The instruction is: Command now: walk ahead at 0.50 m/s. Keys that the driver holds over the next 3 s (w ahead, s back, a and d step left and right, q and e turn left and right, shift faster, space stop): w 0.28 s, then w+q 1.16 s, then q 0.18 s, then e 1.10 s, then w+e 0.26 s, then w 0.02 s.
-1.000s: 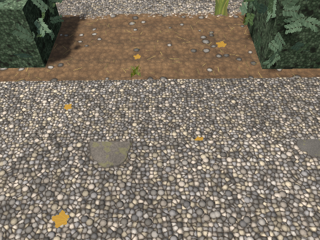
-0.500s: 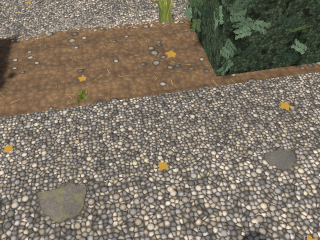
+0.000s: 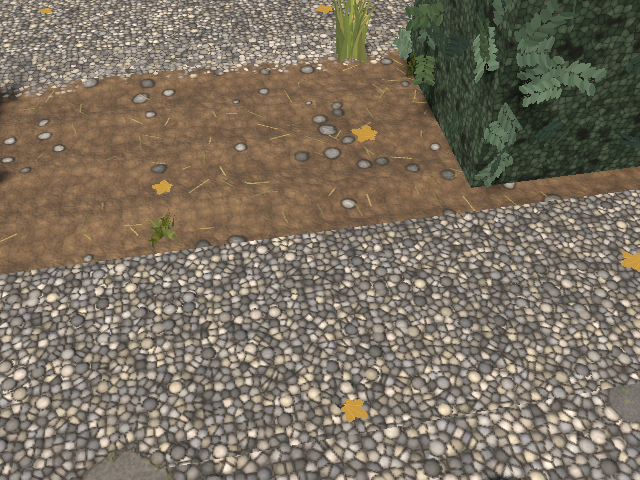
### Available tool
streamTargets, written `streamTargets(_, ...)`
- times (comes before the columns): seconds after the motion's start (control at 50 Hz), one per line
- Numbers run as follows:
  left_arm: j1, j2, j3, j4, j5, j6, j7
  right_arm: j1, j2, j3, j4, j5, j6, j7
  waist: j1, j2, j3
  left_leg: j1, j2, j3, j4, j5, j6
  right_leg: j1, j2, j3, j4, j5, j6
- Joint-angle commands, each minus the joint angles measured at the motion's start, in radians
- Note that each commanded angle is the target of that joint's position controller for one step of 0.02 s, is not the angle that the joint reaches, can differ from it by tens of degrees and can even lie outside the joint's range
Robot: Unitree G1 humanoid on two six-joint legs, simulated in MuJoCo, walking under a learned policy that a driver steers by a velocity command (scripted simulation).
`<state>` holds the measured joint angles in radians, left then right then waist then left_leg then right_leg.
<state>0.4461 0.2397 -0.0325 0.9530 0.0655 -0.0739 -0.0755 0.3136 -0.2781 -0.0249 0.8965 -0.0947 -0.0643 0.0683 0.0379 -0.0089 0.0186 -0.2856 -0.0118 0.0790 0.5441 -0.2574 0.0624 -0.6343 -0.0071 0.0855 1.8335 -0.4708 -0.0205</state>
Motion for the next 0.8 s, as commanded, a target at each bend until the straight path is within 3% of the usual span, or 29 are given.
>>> streamTargets(0.02,-0.128,0.008,-0.014,-0.123,0.019,-0.037,0.037,-0.031,0.054,0.050,-0.061,-0.008,-0.048,-0.013,0.014,-0.022,0.116,-0.012,0.364,-0.420,-0.380,0.056,0.269,-0.356,-0.211,0.096,-0.555,0.477,-0.053)
streamTargets(0.04,-0.155,0.008,-0.008,-0.129,0.030,-0.021,0.028,-0.016,0.022,0.042,-0.051,0.031,-0.067,-0.025,-0.007,0.024,0.063,-0.040,0.292,-0.328,-0.403,0.046,0.272,-0.216,-0.176,0.020,-0.717,0.549,-0.047)
streamTargets(0.06,-0.186,0.019,-0.005,-0.133,0.028,-0.010,0.019,-0.002,-0.009,0.038,-0.035,0.045,-0.077,-0.036,-0.010,0.065,0.054,-0.057,0.275,-0.304,-0.395,0.093,0.270,-0.171,-0.163,-0.001,-0.806,0.608,-0.037)
streamTargets(0.1,-0.249,0.009,-0.014,-0.164,0.003,0.005,0.005,0.052,-0.090,0.013,-0.012,0.038,-0.079,-0.030,-0.028,0.040,0.035,-0.037,0.253,-0.228,-0.361,0.390,0.257,-0.055,-0.112,-0.070,-1.029,0.588,-0.014)
streamTargets(0.12,-0.276,0.007,-0.016,-0.181,0.000,0.013,0.001,0.077,-0.114,0.001,-0.001,0.034,-0.075,-0.017,-0.034,0.037,0.037,-0.014,0.249,-0.211,-0.349,0.476,0.248,-0.015,-0.089,-0.084,-1.092,0.579,-0.012)
streamTargets(0.16,-0.342,0.020,-0.013,-0.202,0.001,0.019,0.001,0.107,-0.113,-0.007,0.018,0.025,-0.066,0.007,-0.043,0.029,0.048,0.072,0.258,-0.194,-0.333,0.507,0.232,-0.011,-0.071,-0.064,-1.166,0.628,-0.020)
streamTargets(0.18,-0.382,0.037,-0.008,-0.211,0.007,0.020,0.006,0.126,-0.088,-0.004,0.034,0.018,-0.062,0.010,-0.053,0.031,0.056,0.135,0.259,-0.194,-0.326,0.482,0.222,-0.036,-0.067,-0.055,-1.199,0.645,-0.029)
streamTargets(0.22,-0.461,0.053,0.002,-0.229,0.001,0.019,0.013,0.185,-0.066,-0.008,0.064,0.012,-0.054,0.005,-0.082,0.033,0.065,0.276,0.267,-0.199,-0.319,0.457,0.209,-0.085,-0.053,-0.054,-1.251,0.628,-0.043)
streamTargets(0.28,-0.559,0.082,0.024,-0.249,-0.005,0.011,0.020,0.215,-0.067,-0.021,0.083,0.010,-0.041,-0.004,-0.107,0.040,0.077,0.410,0.270,-0.187,-0.313,0.498,0.177,-0.048,-0.017,-0.088,-1.329,0.518,-0.061)
streamTargets(0.3,-0.567,0.088,0.033,-0.254,-0.006,0.007,0.022,0.215,-0.075,-0.027,0.088,0.010,-0.037,-0.003,-0.098,0.058,0.062,0.404,0.269,-0.183,-0.294,0.586,0.171,0.042,0.004,-0.117,-1.338,0.483,-0.072)
streamTargets(0.32,-0.539,0.109,0.052,-0.251,-0.016,0.000,0.023,0.189,-0.079,-0.031,0.083,0.012,-0.035,-0.001,-0.057,0.075,0.033,0.364,0.247,-0.161,-0.237,0.718,0.146,0.178,0.023,-0.142,-1.334,0.475,-0.093)
streamTargets(0.34,-0.432,0.146,0.073,-0.221,-0.030,-0.013,0.027,0.141,-0.088,-0.038,0.063,0.008,-0.038,0.002,-0.003,0.071,-0.043,0.238,0.190,-0.113,-0.126,0.853,0.094,0.440,0.032,-0.145,-1.270,0.513,-0.133)
streamTargets(0.36,-0.218,0.194,0.085,-0.165,-0.037,-0.023,0.030,0.178,-0.043,-0.029,0.052,0.007,-0.048,0.001,0.043,-0.024,-0.254,0.015,0.099,-0.072,0.140,0.698,0.022,0.878,-0.070,-0.048,-1.179,0.705,-0.244)
streamTargets(0.38,0.043,0.193,0.084,-0.109,-0.031,-0.020,0.033,0.311,0.064,0.014,0.051,-0.008,-0.060,0.020,0.094,-0.206,-0.490,-0.330,-0.049,-0.053,0.471,0.016,-0.046,1.316,-0.375,0.405,-1.347,0.589,-0.461)
streamTargets(0.4,0.187,0.148,0.087,-0.038,-0.002,-0.019,0.048,0.160,-0.005,-0.012,0.056,0.027,-0.049,0.034,0.172,-0.079,-0.352,-0.479,-0.041,-0.140,0.651,-0.326,-0.006,1.222,-0.369,0.521,-1.501,0.307,-0.357)
streamTargets(0.42,0.076,0.158,0.097,-0.039,-0.001,-0.036,0.060,0.039,-0.023,-0.026,0.029,0.044,-0.047,0.019,0.128,-0.059,-0.091,-0.525,0.030,-0.175,0.700,-0.248,0.031,0.942,-0.336,0.390,-1.568,0.125,-0.262)
streamTargets(0.44,-0.064,0.116,0.092,-0.062,-0.020,-0.039,0.072,0.020,-0.043,-0.034,0.032,0.038,-0.048,-0.009,0.072,-0.062,-0.002,-0.468,0.084,-0.173,0.675,-0.178,0.041,0.745,-0.312,0.295,-1.613,0.169,-0.242)
streamTargets(0.46,-0.123,0.053,0.072,-0.066,-0.028,-0.037,0.080,0.051,-0.012,-0.024,0.036,0.014,-0.049,-0.026,0.013,-0.061,-0.035,-0.374,0.126,-0.186,0.619,-0.127,0.050,0.652,-0.299,0.224,-1.643,0.262,-0.241)
streamTargets(0.48,-0.173,0.003,0.060,-0.074,-0.020,-0.039,0.082,0.046,0.041,-0.008,0.042,0.003,-0.046,-0.028,-0.016,-0.049,-0.012,-0.307,0.150,-0.190,0.594,-0.080,0.047,0.559,-0.286,0.153,-1.672,0.340,-0.229)
streamTargets(0.5,-0.193,-0.015,0.057,-0.078,-0.013,-0.041,0.080,0.053,0.082,0.001,0.041,0.002,-0.040,-0.027,-0.041,-0.029,-0.023,-0.260,0.155,-0.192,0.573,-0.061,0.041,0.515,-0.279,0.107,-1.703,0.374,-0.221)
streamTargets(0.52,-0.209,-0.018,0.061,-0.083,-0.008,-0.050,0.080,0.045,0.087,0.001,0.041,0.014,-0.037,-0.022,-0.053,-0.014,-0.007,-0.257,0.154,-0.178,0.539,-0.042,0.030,0.491,-0.265,0.048,-1.727,0.406,-0.214)
streamTargets(0.56,-0.214,0.011,0.074,-0.074,0.002,-0.072,0.080,0.006,0.084,0.006,0.022,0.037,-0.040,-0.007,-0.052,-0.011,0.007,-0.267,0.156,-0.155,0.465,0.080,0.001,0.454,-0.240,-0.068,-1.746,0.536,-0.208)
streamTargets(0.58,-0.176,0.018,0.076,-0.056,0.015,-0.073,0.075,-0.022,0.059,0.001,0.007,0.035,-0.040,0.003,-0.040,0.003,0.015,-0.284,0.153,-0.151,0.405,0.145,-0.012,0.453,-0.235,-0.114,-1.742,0.585,-0.210)
streamTargets(0.6,-0.128,0.041,0.083,-0.033,0.032,-0.065,0.066,-0.058,0.073,0.004,-0.012,0.028,-0.033,0.016,-0.027,-0.021,0.010,-0.266,0.150,-0.121,0.407,0.196,-0.021,0.431,-0.219,-0.168,-1.725,0.614,-0.208)
streamTargets(0.62,-0.106,0.036,0.082,-0.022,0.040,-0.062,0.058,-0.067,0.073,0.006,-0.026,0.026,-0.029,0.024,-0.029,-0.020,0.011,-0.259,0.147,-0.121,0.384,0.242,-0.024,0.421,-0.218,-0.196,-1.713,0.656,-0.210)
streamTargets(0.64,-0.079,0.040,0.085,-0.011,0.063,-0.052,0.057,0.020,0.093,0.016,-0.001,0.017,-0.027,0.045,-0.044,-0.023,0.011,-0.202,0.138,-0.128,0.501,0.325,-0.022,0.381,-0.217,-0.216,-1.667,0.680,-0.210)
streamTargets(0.7,-0.078,0.029,0.069,-0.003,0.052,-0.052,0.050,-0.056,0.024,-0.005,-0.053,0.012,-0.033,0.047,-0.043,-0.013,0.052,-0.293,0.131,-0.146,0.497,0.307,-0.009,0.459,-0.250,-0.208,-1.608,0.655,-0.214)
streamTargets(0.76,0.022,0.046,0.070,0.035,0.059,-0.059,0.074,-0.093,0.006,-0.016,-0.095,0.004,-0.027,0.024,-0.002,-0.037,0.075,-0.434,0.128,-0.147,0.477,0.182,-0.006,0.677,-0.297,-0.185,-1.517,0.652,-0.214)
streamTargets(0.8,0.025,0.077,0.075,0.028,0.050,-0.062,0.083,-0.144,0.017,-0.020,-0.138,0.010,-0.027,0.015,0.002,-0.034,0.084,-0.378,0.098,-0.085,0.448,0.094,-0.003,0.689,-0.303,-0.218,-1.463,0.804,-0.200)
